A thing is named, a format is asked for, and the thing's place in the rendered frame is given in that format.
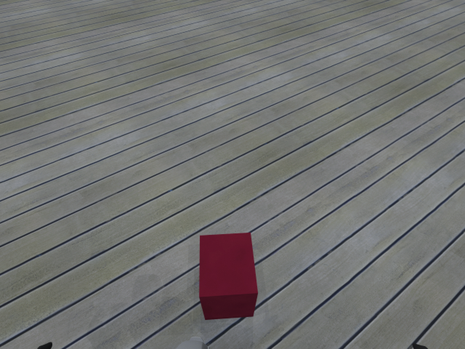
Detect carton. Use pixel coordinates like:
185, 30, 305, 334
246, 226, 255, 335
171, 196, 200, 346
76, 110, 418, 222
199, 233, 258, 320

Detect left robot shin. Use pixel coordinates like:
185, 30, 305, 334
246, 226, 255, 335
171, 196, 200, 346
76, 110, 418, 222
190, 337, 204, 343

